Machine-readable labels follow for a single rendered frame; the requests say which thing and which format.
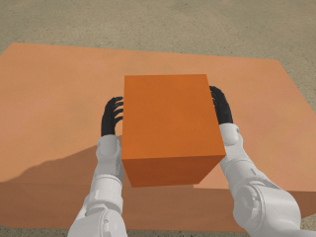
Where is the left robot forearm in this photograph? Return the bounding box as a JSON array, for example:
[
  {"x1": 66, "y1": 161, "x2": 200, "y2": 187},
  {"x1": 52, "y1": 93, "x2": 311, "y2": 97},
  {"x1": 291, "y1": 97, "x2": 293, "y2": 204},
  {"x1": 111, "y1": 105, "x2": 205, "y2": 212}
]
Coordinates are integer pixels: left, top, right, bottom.
[{"x1": 67, "y1": 134, "x2": 123, "y2": 237}]

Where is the robot left upper arm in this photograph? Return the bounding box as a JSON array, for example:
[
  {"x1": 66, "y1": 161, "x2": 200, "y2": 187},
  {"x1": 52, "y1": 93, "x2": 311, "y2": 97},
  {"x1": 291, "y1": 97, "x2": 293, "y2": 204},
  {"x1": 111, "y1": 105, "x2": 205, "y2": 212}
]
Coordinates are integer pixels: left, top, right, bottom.
[{"x1": 67, "y1": 209, "x2": 128, "y2": 237}]

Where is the robot right upper arm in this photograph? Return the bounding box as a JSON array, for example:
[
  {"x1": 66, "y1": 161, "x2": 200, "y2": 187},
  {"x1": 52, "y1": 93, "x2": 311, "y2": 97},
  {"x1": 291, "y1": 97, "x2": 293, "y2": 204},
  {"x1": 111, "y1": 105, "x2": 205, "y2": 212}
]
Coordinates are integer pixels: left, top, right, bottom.
[{"x1": 232, "y1": 184, "x2": 316, "y2": 237}]

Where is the right robot hand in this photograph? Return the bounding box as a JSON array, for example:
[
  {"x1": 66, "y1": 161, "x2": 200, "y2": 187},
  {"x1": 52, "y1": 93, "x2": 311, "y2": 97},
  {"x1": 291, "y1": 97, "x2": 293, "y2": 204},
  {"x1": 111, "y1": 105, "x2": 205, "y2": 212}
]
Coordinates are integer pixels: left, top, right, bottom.
[{"x1": 209, "y1": 86, "x2": 233, "y2": 124}]

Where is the right robot forearm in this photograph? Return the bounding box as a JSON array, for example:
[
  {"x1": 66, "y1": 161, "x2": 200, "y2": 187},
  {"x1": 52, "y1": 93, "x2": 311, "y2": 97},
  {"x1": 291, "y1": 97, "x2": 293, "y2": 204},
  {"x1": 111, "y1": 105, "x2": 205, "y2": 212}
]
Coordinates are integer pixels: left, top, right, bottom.
[{"x1": 219, "y1": 122, "x2": 301, "y2": 224}]

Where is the left robot hand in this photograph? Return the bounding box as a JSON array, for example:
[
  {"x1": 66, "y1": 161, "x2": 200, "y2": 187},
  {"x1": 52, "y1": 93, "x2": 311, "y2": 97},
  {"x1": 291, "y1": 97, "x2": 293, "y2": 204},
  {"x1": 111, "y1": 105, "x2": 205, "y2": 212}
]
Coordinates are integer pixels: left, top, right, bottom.
[{"x1": 101, "y1": 96, "x2": 123, "y2": 136}]

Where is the carton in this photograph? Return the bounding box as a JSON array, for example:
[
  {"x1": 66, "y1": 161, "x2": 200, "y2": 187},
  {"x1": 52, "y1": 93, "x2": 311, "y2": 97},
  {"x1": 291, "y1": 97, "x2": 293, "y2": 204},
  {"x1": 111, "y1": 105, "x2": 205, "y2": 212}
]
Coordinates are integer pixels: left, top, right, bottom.
[{"x1": 120, "y1": 74, "x2": 226, "y2": 188}]

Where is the pedestal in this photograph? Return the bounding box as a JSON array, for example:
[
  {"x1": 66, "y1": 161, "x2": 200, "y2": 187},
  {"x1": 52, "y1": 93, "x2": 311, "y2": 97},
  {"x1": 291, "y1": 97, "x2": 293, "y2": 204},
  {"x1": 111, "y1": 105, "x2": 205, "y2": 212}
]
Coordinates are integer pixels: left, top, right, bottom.
[{"x1": 0, "y1": 42, "x2": 316, "y2": 232}]

